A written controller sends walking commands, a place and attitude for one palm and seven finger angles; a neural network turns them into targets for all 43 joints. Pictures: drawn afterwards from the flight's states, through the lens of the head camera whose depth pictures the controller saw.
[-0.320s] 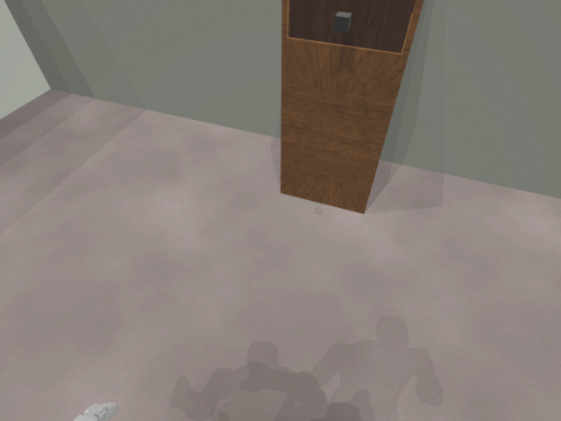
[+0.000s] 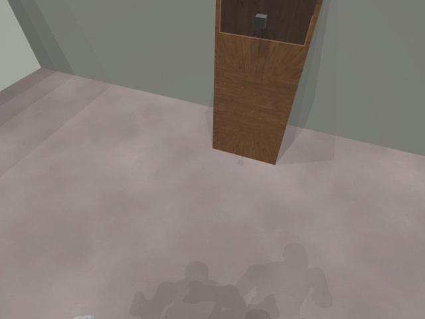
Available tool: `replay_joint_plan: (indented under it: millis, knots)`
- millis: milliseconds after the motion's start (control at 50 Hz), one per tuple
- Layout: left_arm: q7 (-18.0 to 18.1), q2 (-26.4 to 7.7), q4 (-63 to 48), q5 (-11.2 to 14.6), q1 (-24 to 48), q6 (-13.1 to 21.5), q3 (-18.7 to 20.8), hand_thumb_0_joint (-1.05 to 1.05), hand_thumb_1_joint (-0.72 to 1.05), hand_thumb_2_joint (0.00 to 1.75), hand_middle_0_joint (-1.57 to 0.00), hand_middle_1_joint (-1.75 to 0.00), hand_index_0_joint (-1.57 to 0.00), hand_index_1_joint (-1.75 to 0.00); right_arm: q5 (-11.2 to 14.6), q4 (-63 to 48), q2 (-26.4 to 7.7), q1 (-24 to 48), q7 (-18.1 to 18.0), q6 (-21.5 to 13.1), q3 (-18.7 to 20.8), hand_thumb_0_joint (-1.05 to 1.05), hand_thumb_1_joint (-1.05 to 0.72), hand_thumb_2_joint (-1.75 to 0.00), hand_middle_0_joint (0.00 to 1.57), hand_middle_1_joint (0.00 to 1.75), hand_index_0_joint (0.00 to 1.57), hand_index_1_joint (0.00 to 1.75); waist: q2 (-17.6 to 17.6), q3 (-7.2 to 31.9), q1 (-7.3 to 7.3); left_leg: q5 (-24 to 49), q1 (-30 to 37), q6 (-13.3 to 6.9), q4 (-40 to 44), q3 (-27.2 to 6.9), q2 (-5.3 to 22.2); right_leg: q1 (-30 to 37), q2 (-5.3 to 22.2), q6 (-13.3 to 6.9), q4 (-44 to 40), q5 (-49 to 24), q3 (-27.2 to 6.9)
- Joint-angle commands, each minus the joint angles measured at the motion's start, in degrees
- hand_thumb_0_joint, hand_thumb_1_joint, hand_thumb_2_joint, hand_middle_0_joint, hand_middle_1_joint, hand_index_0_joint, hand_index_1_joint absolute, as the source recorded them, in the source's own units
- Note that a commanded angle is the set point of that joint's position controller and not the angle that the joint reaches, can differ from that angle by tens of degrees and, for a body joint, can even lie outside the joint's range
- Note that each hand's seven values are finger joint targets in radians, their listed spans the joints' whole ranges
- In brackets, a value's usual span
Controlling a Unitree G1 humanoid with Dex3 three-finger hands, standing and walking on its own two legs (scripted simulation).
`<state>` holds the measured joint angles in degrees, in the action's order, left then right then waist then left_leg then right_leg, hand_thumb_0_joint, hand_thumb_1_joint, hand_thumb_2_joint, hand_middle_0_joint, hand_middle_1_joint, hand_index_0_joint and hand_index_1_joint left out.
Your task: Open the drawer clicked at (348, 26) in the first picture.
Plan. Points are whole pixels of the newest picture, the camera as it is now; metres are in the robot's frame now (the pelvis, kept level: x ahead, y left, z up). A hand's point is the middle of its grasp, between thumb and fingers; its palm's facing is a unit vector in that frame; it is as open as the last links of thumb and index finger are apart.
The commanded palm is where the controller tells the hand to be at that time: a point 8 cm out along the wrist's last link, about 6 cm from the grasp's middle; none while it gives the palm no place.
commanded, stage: stand and wait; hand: left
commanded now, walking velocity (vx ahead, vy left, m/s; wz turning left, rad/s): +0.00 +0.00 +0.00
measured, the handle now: (261, 19) +1.22 -0.13 +0.10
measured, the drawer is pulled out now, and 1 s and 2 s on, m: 0.00 0.00 0.00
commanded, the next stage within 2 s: look at it before walking up in 0.50 s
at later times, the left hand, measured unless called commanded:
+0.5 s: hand out of the picture +0.06 +0.25 -0.15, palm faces -0.02 -0.94 -0.34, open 7.4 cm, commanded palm none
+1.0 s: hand out of the picture +0.06 +0.25 -0.15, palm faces -0.03 -0.94 -0.33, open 7.4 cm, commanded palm none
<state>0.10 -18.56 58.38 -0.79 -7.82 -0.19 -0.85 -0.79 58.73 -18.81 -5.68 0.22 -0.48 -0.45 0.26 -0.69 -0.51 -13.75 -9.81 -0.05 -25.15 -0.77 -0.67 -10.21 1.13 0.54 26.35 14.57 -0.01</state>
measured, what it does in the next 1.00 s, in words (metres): stands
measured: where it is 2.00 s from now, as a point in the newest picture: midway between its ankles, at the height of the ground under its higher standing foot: outside the picture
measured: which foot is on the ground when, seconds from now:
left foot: down 0.00-1.00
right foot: down 0.00-1.00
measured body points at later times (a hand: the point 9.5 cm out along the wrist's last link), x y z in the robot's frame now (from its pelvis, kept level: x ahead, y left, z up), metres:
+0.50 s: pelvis -0.01 +0.00 +0.00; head -0.01 +0.00 +0.45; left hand +0.06 +0.29 -0.13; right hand +0.06 -0.30 -0.13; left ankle +0.00 +0.12 -0.74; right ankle +0.00 -0.12 -0.74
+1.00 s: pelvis -0.01 +0.00 +0.00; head -0.01 +0.00 +0.45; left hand +0.06 +0.29 -0.13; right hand +0.07 -0.30 -0.13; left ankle +0.00 +0.12 -0.74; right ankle +0.00 -0.12 -0.74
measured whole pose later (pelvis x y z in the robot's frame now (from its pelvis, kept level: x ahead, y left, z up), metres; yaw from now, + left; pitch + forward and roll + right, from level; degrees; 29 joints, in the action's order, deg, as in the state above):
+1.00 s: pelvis -0.01 +0.00 +0.00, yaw +0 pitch -2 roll +0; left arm 0.1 -19.4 62.4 -0.8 -8.2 0.2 -0.6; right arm -0.3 64.0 -19.3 -6.9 0.3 -0.6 -0.4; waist 0.3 -1.5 -0.3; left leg -10.9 -8.5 0.2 -21.0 -0.6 -0.2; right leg -8.8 0.7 0.5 21.7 11.4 -0.2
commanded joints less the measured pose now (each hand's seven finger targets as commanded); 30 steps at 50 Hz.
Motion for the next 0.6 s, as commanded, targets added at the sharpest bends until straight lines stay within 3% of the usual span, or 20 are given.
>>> replay_joint_plan:
  millis: [0, 460, 580]
  knots:
    - [0.6, -12.6, -3.3, 0.2, 2.9, 1.5, 2.9, 0.0, 0.9, 0.9, -0.2, -0.3, -0.2, -0.3, 0.0, -3.2, -12.1, 2.6, -1.0, -1.6, 2.9, 0.0, -0.9, -0.9, 0.2, 0.3, 0.2, 0.3, -0.1, 3.6, 0.45, 10.9, 0.7, -2.1, 4.2, -4.8, 6.7, 1.5, 5.6, -2.4, -4.6, -9.9, -5.0]
    - [0.4, -12.9, 0.2, 0.1, 1.8, 1.5, 2.7, 0.0, 0.9, 0.9, -0.2, -0.3, -0.2, -0.3, 0.3, 0.9, -12.6, 1.1, -0.8, -1.5, 2.6, 0.0, -0.9, -0.9, 0.2, 0.3, 0.2, 0.3, 0.3, 1.0, 0.3, 5.2, 0.1, -1.7, 7.2, -5.7, 7.0, 0.3, 5.7, -2.3, -8.4, -3.3, -6.0]
    - [0.4, -12.9, 0.2, 0.1, 1.8, 1.6, 2.7, 0.0, 0.9, 0.9, -0.2, -0.3, -0.2, -0.3, 0.3, 1.2, -12.5, 1.1, -0.8, -1.6, 2.6, 0.0, -0.9, -0.9, 0.2, 0.3, 0.2, 0.3, 0.1, 2.1, 0.32, 6.3, 0.9, -1.7, 7.3, -5.7, 7.2, 0.9, 5.8, -2.2, -8.3, -4.5, -6.0]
